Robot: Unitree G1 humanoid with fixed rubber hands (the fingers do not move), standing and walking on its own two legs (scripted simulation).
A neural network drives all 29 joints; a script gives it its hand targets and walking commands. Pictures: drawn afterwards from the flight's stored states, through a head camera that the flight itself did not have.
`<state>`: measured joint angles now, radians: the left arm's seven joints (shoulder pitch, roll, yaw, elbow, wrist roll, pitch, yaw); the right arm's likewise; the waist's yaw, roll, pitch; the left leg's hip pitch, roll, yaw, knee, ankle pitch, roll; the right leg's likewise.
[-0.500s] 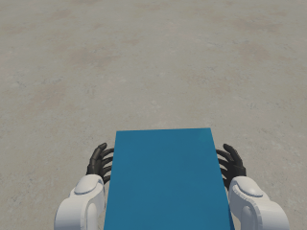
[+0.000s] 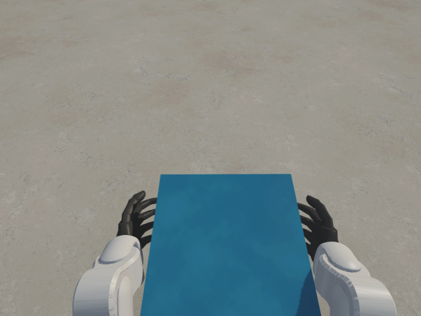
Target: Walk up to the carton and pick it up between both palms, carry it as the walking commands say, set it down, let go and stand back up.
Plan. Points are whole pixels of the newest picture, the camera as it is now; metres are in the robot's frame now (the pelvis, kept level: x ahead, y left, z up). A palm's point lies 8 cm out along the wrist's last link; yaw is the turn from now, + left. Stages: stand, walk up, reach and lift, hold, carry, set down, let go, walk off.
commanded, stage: carry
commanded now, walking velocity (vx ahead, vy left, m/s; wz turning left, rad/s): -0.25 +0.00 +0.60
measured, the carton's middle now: (225, 259) +0.24 +0.01 +0.02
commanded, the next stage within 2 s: none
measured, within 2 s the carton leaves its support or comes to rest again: neither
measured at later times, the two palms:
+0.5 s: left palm out of the picture -0.01 +0.25 +0.08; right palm out of the picture +0.08 -0.04 +0.09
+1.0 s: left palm out of the picture -0.26 +0.22 +0.10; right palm out of the picture -0.10 -0.04 +0.09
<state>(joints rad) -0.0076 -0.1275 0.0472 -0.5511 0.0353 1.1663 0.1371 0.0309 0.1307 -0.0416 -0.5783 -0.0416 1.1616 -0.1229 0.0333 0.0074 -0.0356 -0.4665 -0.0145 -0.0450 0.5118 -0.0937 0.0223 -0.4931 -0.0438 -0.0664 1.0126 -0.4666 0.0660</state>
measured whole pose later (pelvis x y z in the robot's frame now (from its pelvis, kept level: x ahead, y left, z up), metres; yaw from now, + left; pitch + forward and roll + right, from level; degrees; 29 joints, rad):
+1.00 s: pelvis -0.38 -0.03 +0.01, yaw +33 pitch +2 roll +1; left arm 0.04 -0.13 0.04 -0.53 0.04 1.17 0.14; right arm 0.03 0.13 -0.05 -0.55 -0.03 1.20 -0.13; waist -0.02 0.04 -0.04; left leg -0.69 -0.09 -0.01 0.99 -0.36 -0.05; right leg -0.24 -0.05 -0.16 0.47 -0.26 -0.04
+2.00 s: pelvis -0.61 -0.14 +0.00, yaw +47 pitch +2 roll +0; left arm 0.01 -0.13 0.07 -0.47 0.04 1.18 0.14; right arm 0.00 0.13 -0.04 -0.47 -0.03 1.19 -0.14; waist 0.01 -0.01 -0.12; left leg -0.38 0.02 0.07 0.46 -0.12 0.01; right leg -0.35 -0.07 -0.11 0.53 -0.21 0.01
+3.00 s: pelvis -0.58 -0.14 +0.00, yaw +48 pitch +3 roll +0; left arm -0.09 -0.13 0.12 -0.15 0.09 0.97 0.10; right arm -0.09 0.13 -0.09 -0.15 -0.08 0.98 -0.10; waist 0.00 -0.01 -0.10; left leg -0.37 0.04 0.07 0.48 -0.15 -0.01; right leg -0.33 -0.05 -0.11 0.54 -0.25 -0.01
